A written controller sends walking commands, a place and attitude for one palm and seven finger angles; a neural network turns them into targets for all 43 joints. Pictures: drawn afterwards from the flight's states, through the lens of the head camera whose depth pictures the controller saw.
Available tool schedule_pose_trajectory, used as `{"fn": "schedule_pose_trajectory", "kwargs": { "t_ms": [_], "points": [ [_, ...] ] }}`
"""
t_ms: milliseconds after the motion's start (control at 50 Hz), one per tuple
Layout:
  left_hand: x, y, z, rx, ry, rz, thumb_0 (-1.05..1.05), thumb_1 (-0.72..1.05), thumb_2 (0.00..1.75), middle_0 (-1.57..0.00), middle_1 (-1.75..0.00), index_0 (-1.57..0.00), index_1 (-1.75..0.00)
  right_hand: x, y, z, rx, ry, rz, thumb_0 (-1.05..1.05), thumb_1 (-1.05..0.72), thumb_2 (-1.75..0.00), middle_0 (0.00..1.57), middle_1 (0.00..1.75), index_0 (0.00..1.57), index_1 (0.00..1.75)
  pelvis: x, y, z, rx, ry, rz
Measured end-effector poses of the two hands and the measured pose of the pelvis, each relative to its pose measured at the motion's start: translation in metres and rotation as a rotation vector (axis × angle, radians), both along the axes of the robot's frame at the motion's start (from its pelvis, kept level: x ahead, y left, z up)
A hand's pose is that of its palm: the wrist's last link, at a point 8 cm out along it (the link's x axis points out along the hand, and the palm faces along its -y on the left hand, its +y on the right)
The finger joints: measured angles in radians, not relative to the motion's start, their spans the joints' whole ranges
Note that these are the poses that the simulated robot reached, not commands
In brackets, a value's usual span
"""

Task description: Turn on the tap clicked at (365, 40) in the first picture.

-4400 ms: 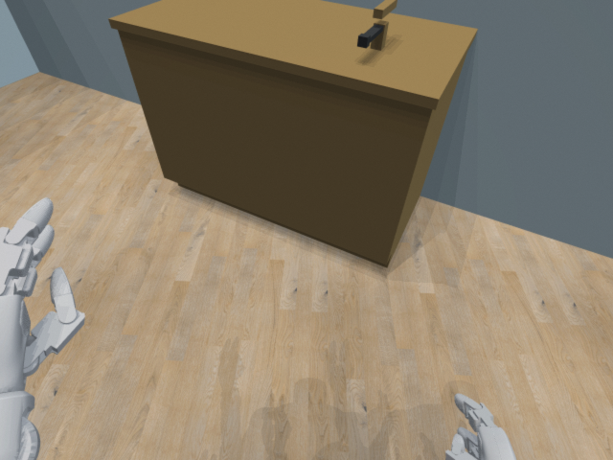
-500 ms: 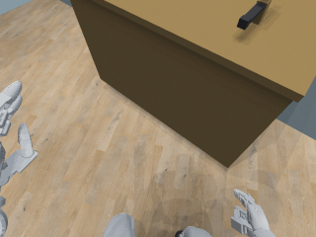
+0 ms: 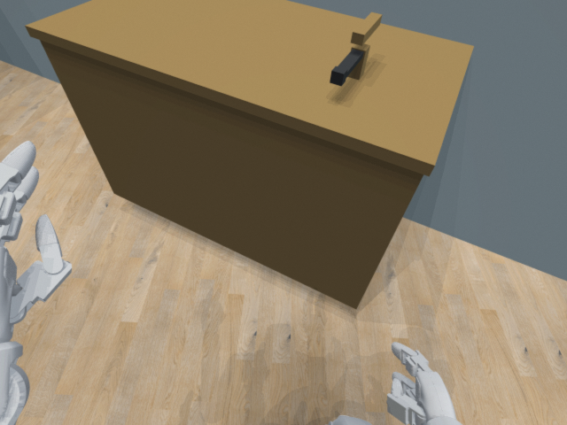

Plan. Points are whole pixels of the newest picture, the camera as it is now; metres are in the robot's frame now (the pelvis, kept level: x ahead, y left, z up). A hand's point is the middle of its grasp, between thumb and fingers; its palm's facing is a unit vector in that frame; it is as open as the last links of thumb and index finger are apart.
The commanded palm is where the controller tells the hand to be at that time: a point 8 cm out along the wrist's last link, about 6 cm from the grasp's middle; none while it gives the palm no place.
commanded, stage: turn to face it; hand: left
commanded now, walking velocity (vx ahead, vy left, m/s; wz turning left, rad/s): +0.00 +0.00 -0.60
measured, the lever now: (338, 76) +0.78 -0.02 +0.10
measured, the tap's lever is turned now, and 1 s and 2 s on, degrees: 0 0 0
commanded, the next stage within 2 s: take the last steps up to it in 1.10 s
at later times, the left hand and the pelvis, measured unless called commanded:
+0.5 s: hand (240, 285) +0.21 +0.08 +0.19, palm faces +0.12 -0.82 -0.56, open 7.4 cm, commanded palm +0.17 +0.14 +0.18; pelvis -0.07 -0.08 +0.00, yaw -17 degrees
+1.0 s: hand (303, 327) +0.19 +0.02 +0.17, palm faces -0.07 -0.89 -0.44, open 7.4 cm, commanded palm +0.16 +0.07 +0.18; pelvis -0.13 -0.08 +0.00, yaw -33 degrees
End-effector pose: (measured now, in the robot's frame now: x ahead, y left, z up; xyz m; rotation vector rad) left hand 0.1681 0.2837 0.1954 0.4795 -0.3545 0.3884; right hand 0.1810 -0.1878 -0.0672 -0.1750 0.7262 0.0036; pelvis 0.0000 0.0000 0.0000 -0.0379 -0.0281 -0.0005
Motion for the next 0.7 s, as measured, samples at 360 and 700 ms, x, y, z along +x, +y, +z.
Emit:
{"fn": "schedule_pose_trajectory", "kwargs": {
  "t_ms": [360, 700],
  "points": [
    [0.023, -0.15, 0.001, 0.185, 0.19, -0.31, 0.01, 0.88, 0.89, -0.21, -0.3, -0.22, -0.31, -0.15, -0.162, -0.048, -0.025, 0.195, -0.38, 0.01, -0.91, -0.9, 0.2, 0.3, 0.2, 0.3, -0.054, -0.073, -0.006, 0.067, 0.032, -0.225],
    [0.004, -0.174, -0.006, -0.003, 0.077, -0.408, 0.01, 0.88, 0.89, -0.21, -0.3, -0.21, -0.31, -0.204, -0.179, -0.003, -0.073, 0.074, -0.492, 0.01, -0.91, -0.9, 0.2, 0.3, 0.2, 0.3, -0.092, -0.079, 0.001, 0.085, 0.052, -0.399]
  ]
}}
